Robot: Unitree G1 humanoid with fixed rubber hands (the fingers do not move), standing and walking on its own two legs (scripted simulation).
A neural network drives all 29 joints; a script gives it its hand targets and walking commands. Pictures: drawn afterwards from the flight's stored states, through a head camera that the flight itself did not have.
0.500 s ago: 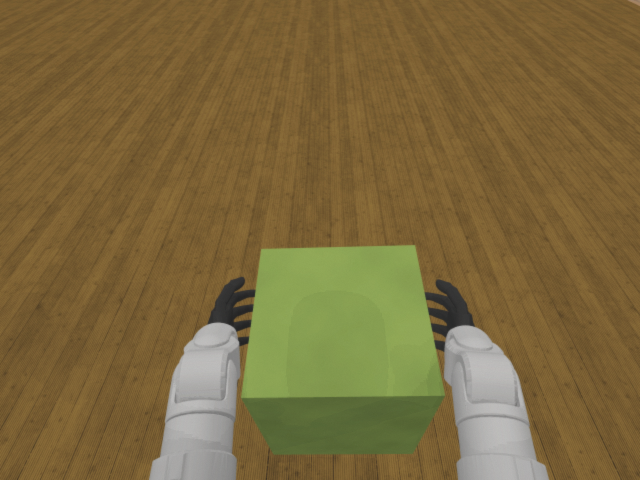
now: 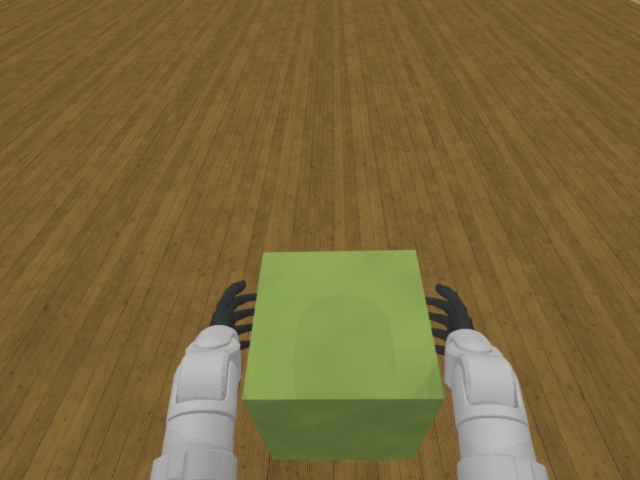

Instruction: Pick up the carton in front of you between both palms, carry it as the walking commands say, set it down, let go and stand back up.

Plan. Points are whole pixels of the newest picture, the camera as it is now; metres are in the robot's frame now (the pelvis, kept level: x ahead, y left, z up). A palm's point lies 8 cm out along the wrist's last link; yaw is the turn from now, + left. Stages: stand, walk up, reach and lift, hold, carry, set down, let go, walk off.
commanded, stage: carry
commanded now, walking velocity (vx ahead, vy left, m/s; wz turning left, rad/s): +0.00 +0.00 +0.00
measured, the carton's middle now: (340, 360) +0.31 +0.00 -0.04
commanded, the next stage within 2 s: hold in 0.80 s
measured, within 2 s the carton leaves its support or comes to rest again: neither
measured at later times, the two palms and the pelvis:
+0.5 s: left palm (234, 327) +0.31 +0.14 +0.04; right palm (465, 334) +0.31 -0.16 +0.04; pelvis +0.01 -0.01 +0.00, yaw +0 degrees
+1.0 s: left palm (220, 333) +0.30 +0.16 +0.05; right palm (456, 333) +0.31 -0.14 +0.05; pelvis +0.01 -0.01 +0.00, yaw +6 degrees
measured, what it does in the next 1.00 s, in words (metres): stands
